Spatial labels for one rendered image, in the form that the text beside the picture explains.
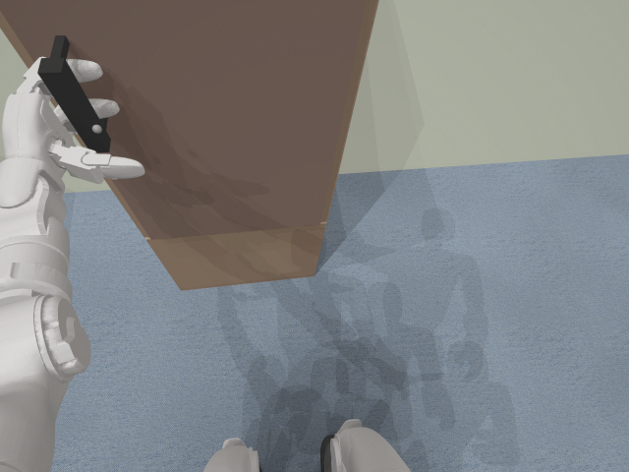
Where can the handle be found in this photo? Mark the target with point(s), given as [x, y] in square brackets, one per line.
[65, 88]

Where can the left robot hand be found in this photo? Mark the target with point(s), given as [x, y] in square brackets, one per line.
[30, 128]

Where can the left robot forearm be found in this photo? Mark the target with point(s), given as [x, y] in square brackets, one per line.
[34, 243]

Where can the left robot upper arm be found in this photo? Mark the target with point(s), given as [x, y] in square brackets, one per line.
[42, 347]

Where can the cupboard door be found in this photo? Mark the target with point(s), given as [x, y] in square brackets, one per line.
[233, 107]

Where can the left robot shin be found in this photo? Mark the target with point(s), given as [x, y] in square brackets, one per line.
[232, 442]

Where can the right robot thigh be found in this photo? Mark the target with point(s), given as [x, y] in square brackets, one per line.
[364, 450]

